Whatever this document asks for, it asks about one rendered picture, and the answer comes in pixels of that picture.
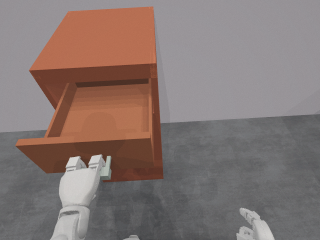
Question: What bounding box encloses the cabinet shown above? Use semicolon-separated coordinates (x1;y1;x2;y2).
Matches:
29;6;164;183

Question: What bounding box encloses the robot left shin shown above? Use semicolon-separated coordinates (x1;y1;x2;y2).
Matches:
129;235;139;239

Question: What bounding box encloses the drawer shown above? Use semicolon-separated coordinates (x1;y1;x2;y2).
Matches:
15;78;155;174

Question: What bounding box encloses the left robot forearm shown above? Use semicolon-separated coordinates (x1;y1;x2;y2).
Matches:
50;205;90;240

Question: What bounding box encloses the left robot hand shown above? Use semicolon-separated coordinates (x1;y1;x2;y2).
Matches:
59;154;106;208

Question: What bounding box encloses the handle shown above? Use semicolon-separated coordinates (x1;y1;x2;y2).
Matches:
80;156;112;181

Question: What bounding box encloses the right robot hand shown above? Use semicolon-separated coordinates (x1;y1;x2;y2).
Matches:
236;208;275;240

